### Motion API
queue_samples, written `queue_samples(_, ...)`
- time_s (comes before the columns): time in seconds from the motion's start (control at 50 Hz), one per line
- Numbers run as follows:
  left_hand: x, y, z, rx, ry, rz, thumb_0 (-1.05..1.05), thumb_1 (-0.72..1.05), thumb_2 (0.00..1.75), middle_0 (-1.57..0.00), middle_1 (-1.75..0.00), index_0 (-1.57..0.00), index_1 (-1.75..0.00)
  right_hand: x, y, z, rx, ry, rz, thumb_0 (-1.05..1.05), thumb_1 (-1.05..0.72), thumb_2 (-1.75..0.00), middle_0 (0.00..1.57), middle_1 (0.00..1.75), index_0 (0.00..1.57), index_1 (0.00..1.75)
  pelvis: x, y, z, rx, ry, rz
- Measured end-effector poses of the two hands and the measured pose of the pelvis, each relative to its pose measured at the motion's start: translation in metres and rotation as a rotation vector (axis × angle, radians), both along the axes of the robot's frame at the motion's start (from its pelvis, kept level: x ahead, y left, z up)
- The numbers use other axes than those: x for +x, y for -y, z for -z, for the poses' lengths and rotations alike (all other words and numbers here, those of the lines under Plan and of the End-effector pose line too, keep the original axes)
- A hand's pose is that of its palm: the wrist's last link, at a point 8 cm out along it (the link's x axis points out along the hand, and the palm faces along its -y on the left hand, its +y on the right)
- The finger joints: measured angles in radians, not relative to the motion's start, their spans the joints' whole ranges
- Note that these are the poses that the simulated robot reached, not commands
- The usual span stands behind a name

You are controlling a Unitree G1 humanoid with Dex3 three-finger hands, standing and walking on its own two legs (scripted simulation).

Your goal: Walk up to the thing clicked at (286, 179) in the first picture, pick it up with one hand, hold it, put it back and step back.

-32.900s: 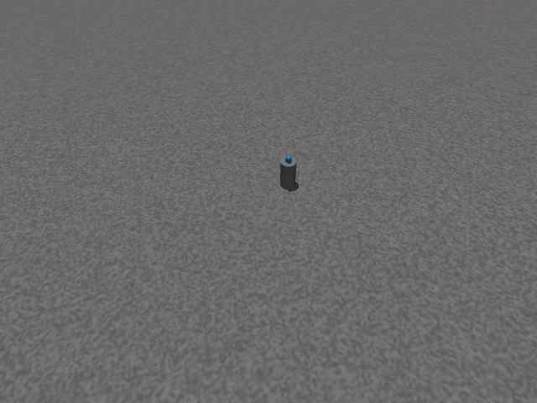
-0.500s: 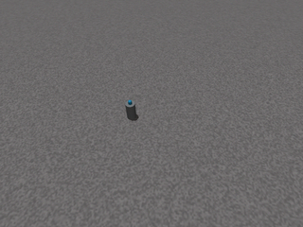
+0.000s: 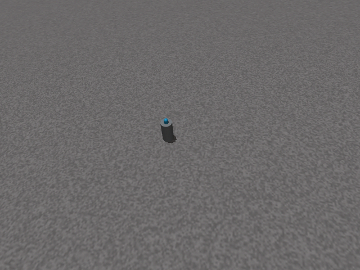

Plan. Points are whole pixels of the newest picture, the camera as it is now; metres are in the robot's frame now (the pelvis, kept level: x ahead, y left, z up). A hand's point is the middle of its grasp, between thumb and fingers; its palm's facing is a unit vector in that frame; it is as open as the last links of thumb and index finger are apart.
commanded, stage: step back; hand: left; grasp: from the side
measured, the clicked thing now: (167, 128) +1.10 +0.17 -0.66
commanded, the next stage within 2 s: stand in 0.30 s
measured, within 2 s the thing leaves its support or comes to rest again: neither
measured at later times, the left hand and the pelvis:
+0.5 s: hand out of the picture +0.12 +0.27 -0.14, palm faces -0.03 -0.94 -0.33, open 7.4 cm; pelvis +0.02 +0.02 +0.02, yaw -2 degrees
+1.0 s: hand out of the picture +0.08 +0.26 -0.14, palm faces -0.07 -0.94 -0.34, open 7.4 cm; pelvis +0.00 +0.01 +0.02, yaw -2 degrees
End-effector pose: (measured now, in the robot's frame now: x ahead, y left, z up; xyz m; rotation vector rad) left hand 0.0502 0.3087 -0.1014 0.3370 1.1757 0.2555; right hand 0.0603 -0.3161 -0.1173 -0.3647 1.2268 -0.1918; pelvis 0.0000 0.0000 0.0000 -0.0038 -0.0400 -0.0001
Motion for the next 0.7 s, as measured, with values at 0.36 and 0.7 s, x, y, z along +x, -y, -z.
queue_samples(0.36, 0.06, -0.016, 0.007, -0.048, 0.016, 0.039, 0.0, 0.91, 0.9, -0.21, -0.3, -0.2, -0.3, 0.067, -0.056, -0.016, 0.051, 0.104, -0.002, 0.0, -0.9, -0.9, 0.21, 0.3, 0.21, 0.3, 0.021, -0.024, -0.009, -0.007, 0.003, 0.025)
queue_samples(0.7, 0.045, -0.002, -0.001, -0.059, -0.035, 0.064, 0.0, 0.9, 0.9, -0.21, -0.3, -0.2, -0.3, 0.037, -0.037, -0.022, 0.044, 0.058, 0.045, 0.0, -0.9, -0.9, 0.21, 0.3, 0.21, 0.3, 0.013, -0.018, -0.02, 0.002, 0.017, 0.026)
